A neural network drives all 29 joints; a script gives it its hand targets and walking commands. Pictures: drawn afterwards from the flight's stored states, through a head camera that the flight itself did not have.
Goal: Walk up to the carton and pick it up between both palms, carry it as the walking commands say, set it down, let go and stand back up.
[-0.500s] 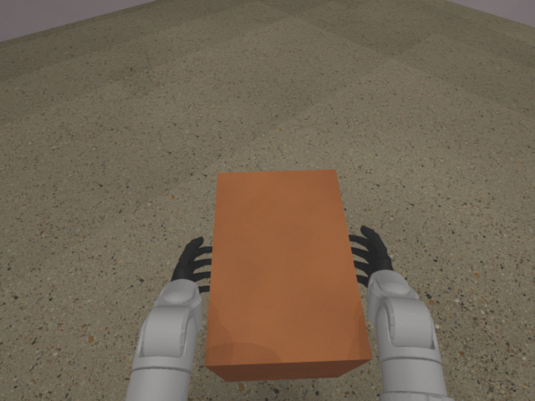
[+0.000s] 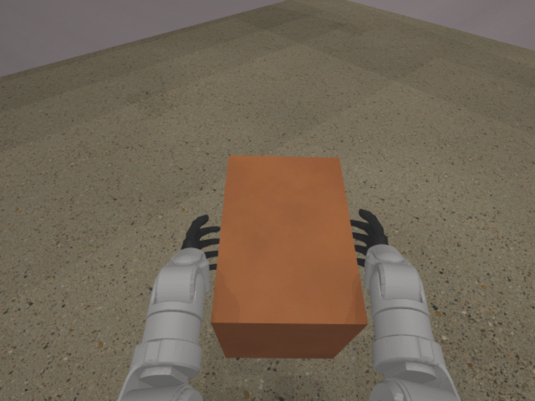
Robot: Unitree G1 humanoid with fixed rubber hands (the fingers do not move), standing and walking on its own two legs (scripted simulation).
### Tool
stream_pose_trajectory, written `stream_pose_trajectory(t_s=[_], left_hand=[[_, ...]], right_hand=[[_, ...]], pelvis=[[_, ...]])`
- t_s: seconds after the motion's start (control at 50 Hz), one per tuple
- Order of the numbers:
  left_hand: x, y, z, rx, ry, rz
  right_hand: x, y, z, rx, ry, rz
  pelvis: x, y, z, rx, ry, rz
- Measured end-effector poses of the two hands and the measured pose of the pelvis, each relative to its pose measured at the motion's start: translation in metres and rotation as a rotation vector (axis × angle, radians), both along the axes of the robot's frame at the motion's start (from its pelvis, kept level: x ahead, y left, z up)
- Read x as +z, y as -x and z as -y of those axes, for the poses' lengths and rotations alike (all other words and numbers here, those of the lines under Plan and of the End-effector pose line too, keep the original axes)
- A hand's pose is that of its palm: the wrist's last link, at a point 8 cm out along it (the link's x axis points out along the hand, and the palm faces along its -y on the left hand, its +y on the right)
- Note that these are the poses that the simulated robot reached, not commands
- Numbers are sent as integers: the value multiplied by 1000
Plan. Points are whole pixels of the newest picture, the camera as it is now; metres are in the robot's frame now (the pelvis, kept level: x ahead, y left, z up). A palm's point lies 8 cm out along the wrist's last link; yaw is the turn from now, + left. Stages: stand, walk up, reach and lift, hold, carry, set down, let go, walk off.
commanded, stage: hold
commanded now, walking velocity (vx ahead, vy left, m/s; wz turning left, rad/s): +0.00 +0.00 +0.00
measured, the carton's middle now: (281, 258) +0.37 -0.01 -0.03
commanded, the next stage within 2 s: set down in 0.08 s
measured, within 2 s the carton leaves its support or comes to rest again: neither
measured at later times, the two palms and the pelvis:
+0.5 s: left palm (202, 275) +0.33 +0.13 -0.02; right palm (368, 265) +0.33 -0.16 +0.00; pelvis +0.05 +0.00 +0.01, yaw +0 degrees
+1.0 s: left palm (209, 294) +0.33 +0.12 -0.10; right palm (357, 300) +0.33 -0.16 -0.11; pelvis +0.01 -0.02 -0.02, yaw +0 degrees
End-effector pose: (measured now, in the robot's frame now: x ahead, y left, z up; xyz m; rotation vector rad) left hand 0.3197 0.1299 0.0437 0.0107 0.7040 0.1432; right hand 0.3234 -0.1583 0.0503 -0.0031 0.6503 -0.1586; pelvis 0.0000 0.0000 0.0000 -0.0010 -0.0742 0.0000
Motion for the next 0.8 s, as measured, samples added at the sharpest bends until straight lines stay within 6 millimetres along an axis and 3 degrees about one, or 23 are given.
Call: stream_pose_trajectory(t_s=[0.2,0.32,0.44,0.52,0.68,0.74,0.8], left_hand=[[13,-30,3,3,45,29],[-17,-23,1,4,41,-62],[-55,-14,-2,-37,-3,-165],[-66,-9,4,-89,-47,-161],[-59,-16,-2,8,11,-50],[-67,-14,-5,59,56,-48],[-82,-8,-4,78,59,-89]], right_hand=[[22,-25,3,-12,36,30],[-7,-22,1,-15,5,-55],[-49,-11,-2,-12,-2,-156],[-48,-13,3,-18,28,-118],[-29,-32,-5,45,34,37],[-40,-32,-7,56,25,17],[-64,-25,-5,48,10,-40]], pelvis=[[2,-18,3,-3,-5,-25],[5,-40,0,-5,-1,-49],[6,-45,-1,-5,-1,-55],[6,-46,-1,-5,-1,-56],[2,-42,9,-2,-17,-46],[0,-37,13,-2,-24,-42],[-2,-31,15,-1,-27,-42]])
